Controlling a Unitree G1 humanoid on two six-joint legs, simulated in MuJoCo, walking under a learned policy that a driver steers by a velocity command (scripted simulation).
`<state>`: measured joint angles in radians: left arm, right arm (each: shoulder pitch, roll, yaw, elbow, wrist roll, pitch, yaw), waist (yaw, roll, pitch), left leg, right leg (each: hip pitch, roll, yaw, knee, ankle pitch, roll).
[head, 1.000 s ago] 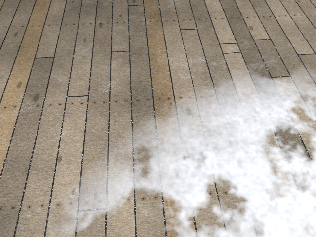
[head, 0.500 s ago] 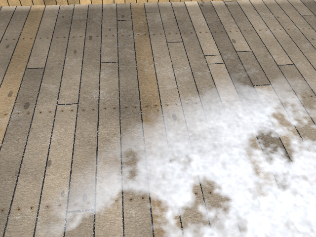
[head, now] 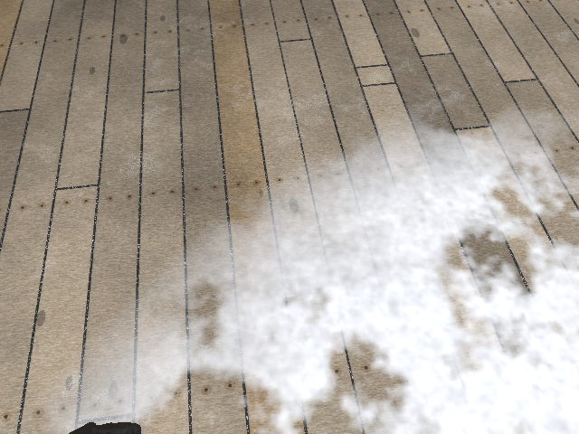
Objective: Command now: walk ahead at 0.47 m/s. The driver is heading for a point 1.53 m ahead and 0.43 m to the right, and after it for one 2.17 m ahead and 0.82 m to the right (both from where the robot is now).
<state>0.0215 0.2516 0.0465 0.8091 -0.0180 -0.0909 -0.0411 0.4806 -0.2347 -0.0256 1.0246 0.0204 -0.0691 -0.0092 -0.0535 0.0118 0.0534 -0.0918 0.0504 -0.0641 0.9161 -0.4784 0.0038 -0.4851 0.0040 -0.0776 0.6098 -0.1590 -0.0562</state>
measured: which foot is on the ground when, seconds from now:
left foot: up 0.00-0.46, down 0.48-1.00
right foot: down 0.00-0.50, up 0.52-1.00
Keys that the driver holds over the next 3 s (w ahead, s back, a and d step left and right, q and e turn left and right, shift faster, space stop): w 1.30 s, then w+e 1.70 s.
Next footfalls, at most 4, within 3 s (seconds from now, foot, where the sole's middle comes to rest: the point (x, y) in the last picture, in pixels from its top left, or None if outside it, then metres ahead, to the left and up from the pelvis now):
0.48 left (236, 422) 0.47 0.13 -0.75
1.02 right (335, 298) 0.76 -0.12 -0.75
1.58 left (247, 203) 1.08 0.10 -0.75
2.10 right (354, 152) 1.27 -0.23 -0.75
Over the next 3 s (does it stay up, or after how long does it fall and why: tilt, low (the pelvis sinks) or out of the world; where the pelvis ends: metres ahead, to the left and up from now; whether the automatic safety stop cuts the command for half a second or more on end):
stays up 1.57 -0.34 0.02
